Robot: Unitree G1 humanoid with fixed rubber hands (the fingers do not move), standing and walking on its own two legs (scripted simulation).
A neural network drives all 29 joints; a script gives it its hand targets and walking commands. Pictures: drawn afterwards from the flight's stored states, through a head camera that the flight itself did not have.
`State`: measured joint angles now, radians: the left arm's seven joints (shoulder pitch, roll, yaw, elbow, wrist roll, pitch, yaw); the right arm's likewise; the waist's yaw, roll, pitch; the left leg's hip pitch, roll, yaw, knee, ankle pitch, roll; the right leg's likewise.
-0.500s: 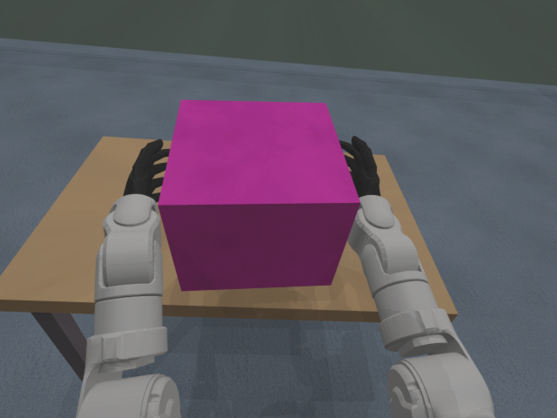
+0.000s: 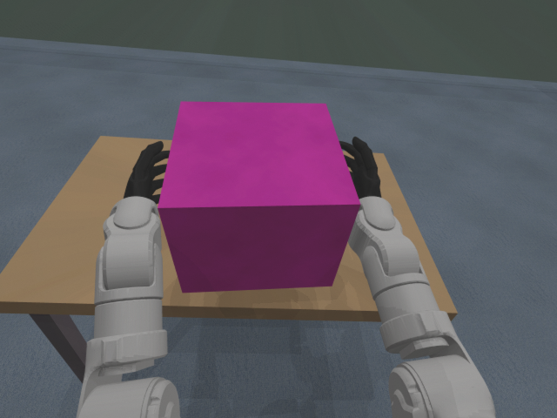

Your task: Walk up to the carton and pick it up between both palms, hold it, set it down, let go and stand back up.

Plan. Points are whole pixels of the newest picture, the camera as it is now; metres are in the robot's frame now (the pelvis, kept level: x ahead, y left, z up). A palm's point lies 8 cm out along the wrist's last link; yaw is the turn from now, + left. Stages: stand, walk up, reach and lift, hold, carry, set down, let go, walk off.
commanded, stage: hold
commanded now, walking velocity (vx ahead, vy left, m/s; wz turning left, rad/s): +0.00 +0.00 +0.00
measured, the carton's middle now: (256, 194) +0.38 +0.00 +0.16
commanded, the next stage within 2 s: none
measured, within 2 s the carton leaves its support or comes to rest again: neither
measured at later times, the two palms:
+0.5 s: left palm (139, 199) +0.36 +0.15 +0.18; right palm (362, 194) +0.36 -0.15 +0.18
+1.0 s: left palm (140, 201) +0.36 +0.15 +0.17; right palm (361, 196) +0.36 -0.15 +0.18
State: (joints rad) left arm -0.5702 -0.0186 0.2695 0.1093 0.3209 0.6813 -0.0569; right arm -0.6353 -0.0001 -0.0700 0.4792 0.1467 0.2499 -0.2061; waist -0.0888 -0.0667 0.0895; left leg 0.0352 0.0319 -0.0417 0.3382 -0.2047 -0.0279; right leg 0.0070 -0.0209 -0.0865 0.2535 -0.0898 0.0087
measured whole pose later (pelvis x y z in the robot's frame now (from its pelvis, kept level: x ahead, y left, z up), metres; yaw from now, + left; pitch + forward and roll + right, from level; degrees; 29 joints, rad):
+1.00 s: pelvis +0.00 +0.00 +0.00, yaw +0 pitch -10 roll -1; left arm -0.59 -0.02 0.28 0.13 0.33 0.69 -0.06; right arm -0.64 0.01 -0.08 0.50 0.13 0.24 -0.20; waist -0.08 -0.07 0.09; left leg 0.04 0.03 -0.04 0.33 -0.20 -0.03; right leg 0.00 -0.02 -0.08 0.26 -0.09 0.01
